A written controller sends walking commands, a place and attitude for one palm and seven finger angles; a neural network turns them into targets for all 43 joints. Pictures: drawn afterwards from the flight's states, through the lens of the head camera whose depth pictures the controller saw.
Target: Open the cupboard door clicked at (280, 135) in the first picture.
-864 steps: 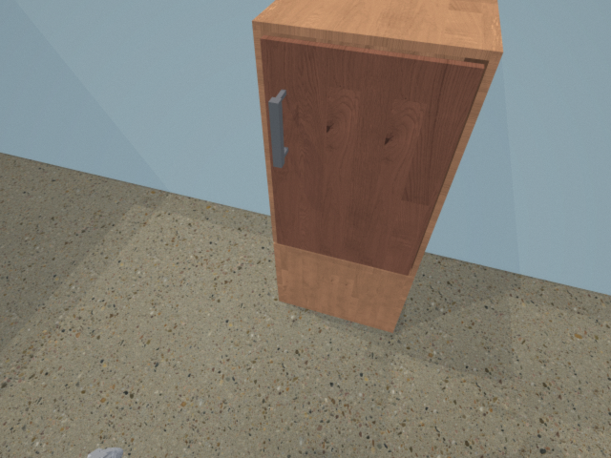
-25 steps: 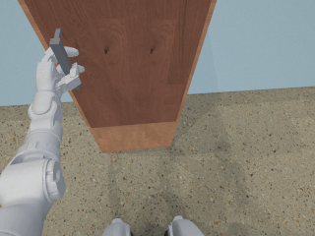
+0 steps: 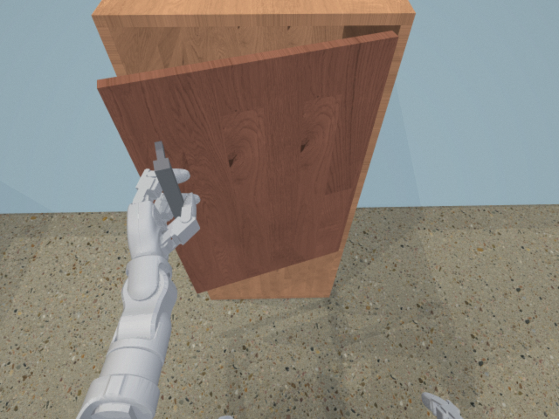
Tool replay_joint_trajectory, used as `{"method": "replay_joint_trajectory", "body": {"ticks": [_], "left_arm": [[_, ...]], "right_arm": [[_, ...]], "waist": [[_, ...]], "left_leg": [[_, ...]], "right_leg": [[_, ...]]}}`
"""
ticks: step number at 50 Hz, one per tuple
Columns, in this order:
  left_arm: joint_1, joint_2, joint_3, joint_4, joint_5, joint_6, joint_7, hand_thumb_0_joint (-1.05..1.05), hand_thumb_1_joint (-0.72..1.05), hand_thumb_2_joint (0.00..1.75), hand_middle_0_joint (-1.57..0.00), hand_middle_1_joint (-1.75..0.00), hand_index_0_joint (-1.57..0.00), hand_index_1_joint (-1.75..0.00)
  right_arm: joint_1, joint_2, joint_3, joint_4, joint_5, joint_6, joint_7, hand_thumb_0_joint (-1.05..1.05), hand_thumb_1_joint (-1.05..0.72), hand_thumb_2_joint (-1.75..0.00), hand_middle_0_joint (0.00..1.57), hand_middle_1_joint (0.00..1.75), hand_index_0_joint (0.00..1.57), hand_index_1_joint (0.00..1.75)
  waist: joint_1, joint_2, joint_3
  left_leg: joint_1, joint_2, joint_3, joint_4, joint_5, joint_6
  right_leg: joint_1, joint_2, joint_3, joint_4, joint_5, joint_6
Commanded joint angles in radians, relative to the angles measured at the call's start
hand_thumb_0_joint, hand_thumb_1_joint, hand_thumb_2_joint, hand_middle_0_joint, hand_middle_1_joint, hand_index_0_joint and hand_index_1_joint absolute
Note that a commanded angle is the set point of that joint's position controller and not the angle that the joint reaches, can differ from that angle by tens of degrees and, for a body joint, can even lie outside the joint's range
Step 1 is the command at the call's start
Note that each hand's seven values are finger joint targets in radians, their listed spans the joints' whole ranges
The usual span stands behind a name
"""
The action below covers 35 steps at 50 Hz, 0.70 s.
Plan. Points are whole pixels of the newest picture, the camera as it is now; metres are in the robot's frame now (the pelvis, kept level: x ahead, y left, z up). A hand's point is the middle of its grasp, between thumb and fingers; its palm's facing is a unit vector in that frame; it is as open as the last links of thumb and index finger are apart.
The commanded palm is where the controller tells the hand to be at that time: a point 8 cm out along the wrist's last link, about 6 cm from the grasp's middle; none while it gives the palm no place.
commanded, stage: pull the door open along its arc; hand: left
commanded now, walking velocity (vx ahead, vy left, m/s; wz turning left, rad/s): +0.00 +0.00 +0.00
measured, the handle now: (174, 191) +0.43 +0.17 +0.07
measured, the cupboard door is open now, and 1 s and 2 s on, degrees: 17 43 44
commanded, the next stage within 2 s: open thumb and fingers to let go in 0.52 s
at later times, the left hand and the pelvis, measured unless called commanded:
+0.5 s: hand (253, 289) +0.27 +0.04 +0.08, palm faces +0.35 -0.94 -0.02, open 6.0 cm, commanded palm +0.20 +0.07 +0.07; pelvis -0.01 -0.04 +0.00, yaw +4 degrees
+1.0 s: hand (253, 294) +0.26 +0.04 +0.08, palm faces +0.39 -0.92 -0.02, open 9.7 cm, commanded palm +0.22 +0.07 +0.07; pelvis -0.01 -0.05 +0.00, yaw +5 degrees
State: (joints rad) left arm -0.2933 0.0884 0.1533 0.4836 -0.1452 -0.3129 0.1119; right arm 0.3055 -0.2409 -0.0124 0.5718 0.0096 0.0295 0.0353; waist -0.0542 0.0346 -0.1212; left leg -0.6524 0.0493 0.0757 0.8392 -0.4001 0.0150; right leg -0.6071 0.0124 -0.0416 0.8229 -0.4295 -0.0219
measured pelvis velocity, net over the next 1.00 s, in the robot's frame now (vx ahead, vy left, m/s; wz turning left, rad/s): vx -0.01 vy -0.05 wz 0.09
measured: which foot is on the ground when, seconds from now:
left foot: down 0.00-1.00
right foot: down 0.00-1.00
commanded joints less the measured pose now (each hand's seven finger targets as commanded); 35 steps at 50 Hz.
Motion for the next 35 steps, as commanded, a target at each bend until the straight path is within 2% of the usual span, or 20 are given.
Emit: {"method": "replay_joint_trajectory", "body": {"ticks": [1,3,5,6,7,8,10,11,13,16,17,23,26,27,28,29,30,31,32,35], "left_arm": [[-0.149,0.065,-0.004,-0.351,0.095,-0.053,0.242,0.00,0.90,0.90,-0.40,-1.35,-0.40,-1.35],[-0.111,-0.024,-0.077,-0.407,0.132,-0.032,0.320,0.00,0.90,0.90,-0.40,-1.35,-0.40,-1.35],[-0.088,-0.084,-0.143,-0.454,0.169,-0.008,0.381,0.00,0.90,0.90,-0.40,-1.35,-0.40,-1.35],[-0.071,-0.103,-0.169,-0.465,0.189,0.003,0.408,0.00,0.90,0.90,-0.40,-1.35,-0.40,-1.35],[-0.051,-0.138,-0.206,-0.484,0.199,0.018,0.428,0.00,0.90,0.90,-0.40,-1.35,-0.40,-1.35],[-0.057,-0.165,-0.241,-0.510,0.212,0.029,0.444,0.00,0.90,0.90,-0.40,-1.35,-0.40,-1.35],[-0.030,-0.196,-0.295,-0.538,0.239,0.047,0.461,0.00,0.90,0.90,-0.40,-1.35,-0.40,-1.35],[0.008,-0.215,-0.321,-0.526,0.253,0.057,0.462,0.00,0.90,0.90,-0.40,-1.35,-0.40,-1.35],[0.011,-0.239,-0.361,-0.568,0.259,0.066,0.462,0.00,0.90,0.90,-0.40,-1.35,-0.40,-1.35],[0.116,-0.286,-0.423,-0.605,0.266,0.078,0.452,0.00,0.90,0.90,-0.40,-1.35,-0.40,-1.35],[0.146,-0.300,-0.437,-0.621,0.254,0.082,0.448,0.00,0.90,0.90,-0.40,-1.35,-0.40,-1.35],[0.342,-0.335,-0.485,-0.726,0.223,0.108,0.435,0.00,0.90,0.90,-0.40,-1.35,-0.40,-1.35],[0.511,-0.329,-0.485,-0.779,0.209,0.123,0.417,0.00,0.90,0.90,-0.40,-1.35,-0.40,-1.35],[0.474,-0.320,-0.475,-0.773,0.202,0.128,0.420,0.00,0.90,0.90,-0.40,-1.35,-0.40,-1.35],[0.421,-0.306,-0.457,-0.781,0.202,0.129,0.430,0.00,0.90,0.90,-0.40,-1.35,-0.40,-1.35],[0.386,-0.299,-0.443,-0.765,0.206,0.128,0.440,0.00,0.90,0.90,-0.40,-1.35,-0.40,-1.35],[0.340,-0.284,-0.423,-0.755,0.209,0.125,0.453,0.00,0.90,0.90,-0.40,-1.35,-0.40,-1.35],[0.246,-0.249,-0.391,-0.733,0.212,0.122,0.469,0.00,0.90,0.90,-0.40,-1.35,-0.40,-1.35],[0.254,-0.257,-0.385,-0.710,0.214,0.122,0.471,0.00,0.83,0.87,-0.40,-1.34,-0.40,-1.34],[0.273,-0.275,-0.399,-0.695,0.213,0.111,0.463,0.00,0.62,0.78,-0.38,-1.32,-0.38,-1.32]], "right_arm": [[-0.016,-0.094,-0.041,-0.123,-0.035,-0.045,0.014,0.00,-0.90,-0.90,0.20,0.30,0.20,0.30],[-0.051,-0.080,-0.041,-0.134,-0.044,-0.042,0.017,0.00,-0.90,-0.90,0.20,0.30,0.20,0.30],[-0.075,-0.074,-0.041,-0.140,-0.053,-0.037,0.014,0.00,-0.90,-0.90,0.20,0.30,0.20,0.30],[-0.079,-0.073,-0.041,-0.142,-0.058,-0.034,0.011,0.00,-0.90,-0.90,0.20,0.30,0.20,0.30],[-0.100,-0.068,-0.040,-0.148,-0.060,-0.031,0.009,0.00,-0.90,-0.90,0.20,0.30,0.20,0.30],[-0.107,-0.064,-0.038,-0.149,-0.063,-0.028,0.008,0.00,-0.90,-0.90,0.20,0.30,0.20,0.30],[-0.127,-0.059,-0.037,-0.154,-0.066,-0.022,0.001,0.00,-0.90,-0.90,0.20,0.30,0.20,0.30],[-0.130,-0.055,-0.036,-0.155,-0.069,-0.020,-0.004,0.00,-0.90,-0.90,0.20,0.30,0.20,0.30],[-0.149,-0.046,-0.030,-0.161,-0.068,-0.018,-0.010,0.00,-0.90,-0.90,0.20,0.30,0.20,0.30],[-0.171,-0.033,-0.024,-0.175,-0.064,-0.025,-0.011,0.00,-0.90,-0.90,0.20,0.30,0.20,0.30],[-0.179,-0.030,-0.020,-0.179,-0.061,-0.028,-0.011,0.00,-0.90,-0.90,0.20,0.30,0.20,0.30],[-0.217,-0.015,-0.005,-0.202,-0.053,-0.055,-0.005,0.00,-0.90,-0.90,0.20,0.30,0.20,0.30],[-0.234,-0.008,0.000,-0.215,-0.051,-0.066,0.001,0.00,-0.90,-0.90,0.20,0.30,0.20,0.30],[-0.238,-0.011,0.004,-0.210,-0.051,-0.065,-0.001,0.00,-0.90,-0.90,0.20,0.30,0.20,0.30],[-0.244,-0.012,0.005,-0.204,-0.054,-0.066,-0.005,0.00,-0.90,-0.90,0.20,0.30,0.20,0.30],[-0.242,-0.013,0.005,-0.197,-0.058,-0.069,-0.008,0.00,-0.90,-0.90,0.20,0.30,0.20,0.30],[-0.250,-0.013,0.005,-0.188,-0.061,-0.071,-0.012,0.00,-0.90,-0.90,0.20,0.30,0.20,0.30],[-0.248,-0.015,0.007,-0.171,-0.064,-0.070,-0.018,0.00,-0.90,-0.90,0.20,0.30,0.20,0.30],[-0.258,-0.013,0.004,-0.170,-0.067,-0.072,-0.021,0.00,-0.90,-0.90,0.20,0.30,0.20,0.30],[-0.246,-0.010,0.002,-0.169,-0.067,-0.076,-0.022,0.00,-0.90,-0.90,0.20,0.30,0.20,0.30]], "waist": [[0.054,-0.056,-0.312],[0.055,-0.034,-0.318],[0.046,-0.052,-0.304],[0.037,-0.093,-0.292],[0.039,-0.071,-0.283],[0.031,-0.080,-0.269],[0.026,-0.085,-0.256],[0.017,-0.122,-0.232],[0.017,-0.096,-0.222],[0.024,-0.100,-0.213],[0.027,-0.099,-0.205],[0.042,-0.109,-0.172],[0.066,-0.131,-0.159],[0.055,-0.142,-0.131],[0.052,-0.121,-0.111],[0.046,-0.140,-0.098],[0.046,-0.121,-0.099],[0.037,-0.142,-0.080],[0.048,-0.130,-0.085],[0.050,-0.138,-0.138]], "left_leg": [[0.217,-0.040,-0.056,-0.064,0.407,-0.001],[0.233,-0.041,-0.050,-0.064,0.394,-0.003],[0.232,-0.042,-0.053,-0.064,0.364,-0.004],[0.234,-0.039,-0.060,-0.065,0.356,-0.001],[0.236,-0.041,-0.055,-0.068,0.337,-0.003],[0.235,-0.042,-0.058,-0.070,0.330,-0.003],[0.239,-0.042,-0.061,-0.071,0.310,-0.003],[0.238,-0.039,-0.064,-0.073,0.301,0.001],[0.242,-0.044,-0.064,-0.077,0.283,0.001],[0.250,-0.046,-0.066,-0.075,0.274,0.003],[0.245,-0.050,-0.069,-0.078,0.262,0.001],[0.243,-0.061,-0.075,-0.078,0.226,-0.001],[0.240,-0.065,-0.077,-0.078,0.226,-0.004],[0.231,-0.068,-0.077,-0.076,0.209,-0.004],[0.226,-0.072,-0.078,-0.070,0.191,-0.005],[0.222,-0.073,-0.081,-0.064,0.179,-0.005],[0.216,-0.075,-0.082,-0.056,0.169,-0.006],[0.202,-0.076,-0.089,-0.051,0.155,-0.004],[0.199,-0.078,-0.088,-0.046,0.149,-0.006],[0.203,-0.079,-0.089,-0.049,0.171,-0.006]], "right_leg": [[0.164,0.021,-0.020,-0.056,0.460,0.006],[0.167,0.014,-0.018,-0.059,0.455,0.005],[0.168,0.009,-0.015,-0.066,0.431,0.004],[0.168,0.010,-0.017,-0.074,0.424,0.004],[0.166,0.005,-0.012,-0.081,0.412,0.004],[0.169,0.002,-0.015,-0.084,0.411,0.003],[0.169,-0.002,-0.009,-0.095,0.395,0.001],[0.166,-0.003,-0.012,-0.106,0.391,0.003],[0.173,-0.011,-0.003,-0.117,0.387,0.004],[0.190,-0.017,0.002,-0.133,0.396,0.004],[0.198,-0.021,0.004,-0.137,0.395,0.006],[0.229,-0.040,0.021,-0.175,0.401,0.018],[0.265,-0.048,0.033,-0.198,0.414,0.020],[0.248,-0.055,0.041,-0.209,0.403,0.025],[0.227,-0.058,0.051,-0.218,0.370,0.027],[0.213,-0.061,0.058,-0.228,0.340,0.029],[0.195,-0.064,0.070,-0.230,0.315,0.029],[0.176,-0.067,0.077,-0.236,0.275,0.030],[0.174,-0.073,0.092,-0.242,0.261,0.031],[0.202,-0.078,0.098,-0.227,0.322,0.036]]}}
